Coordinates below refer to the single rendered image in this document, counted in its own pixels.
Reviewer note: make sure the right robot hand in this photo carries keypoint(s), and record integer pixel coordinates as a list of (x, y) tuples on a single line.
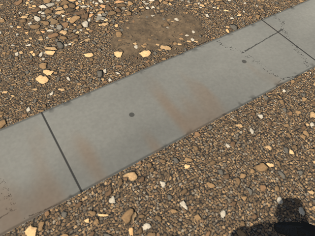
[(301, 228)]

